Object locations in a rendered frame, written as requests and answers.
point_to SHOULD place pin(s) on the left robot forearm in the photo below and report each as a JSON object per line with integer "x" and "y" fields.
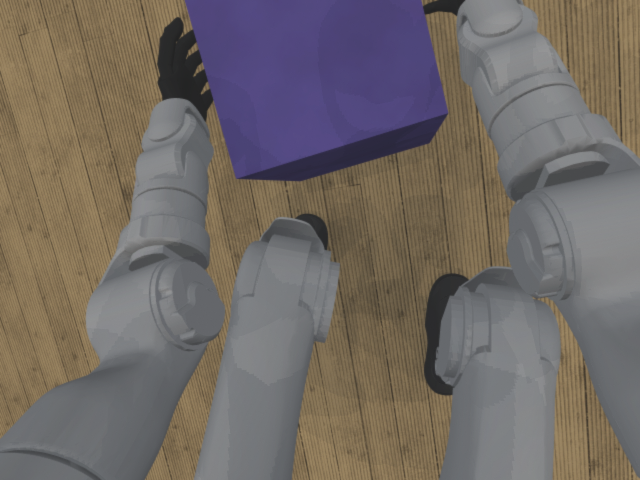
{"x": 169, "y": 202}

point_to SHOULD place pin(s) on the right robot thigh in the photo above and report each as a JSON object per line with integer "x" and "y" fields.
{"x": 503, "y": 401}

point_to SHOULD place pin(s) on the right robot forearm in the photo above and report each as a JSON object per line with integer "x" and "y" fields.
{"x": 531, "y": 108}

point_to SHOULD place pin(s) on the robot right upper arm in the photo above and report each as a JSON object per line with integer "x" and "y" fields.
{"x": 578, "y": 244}

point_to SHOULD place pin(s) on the robot left hand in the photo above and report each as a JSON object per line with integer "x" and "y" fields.
{"x": 176, "y": 72}

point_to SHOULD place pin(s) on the robot left upper arm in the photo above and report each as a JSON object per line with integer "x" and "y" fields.
{"x": 150, "y": 328}

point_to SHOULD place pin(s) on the carton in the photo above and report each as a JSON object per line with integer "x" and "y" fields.
{"x": 303, "y": 88}

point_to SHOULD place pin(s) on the robot right foot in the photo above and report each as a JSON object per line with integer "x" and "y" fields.
{"x": 441, "y": 290}

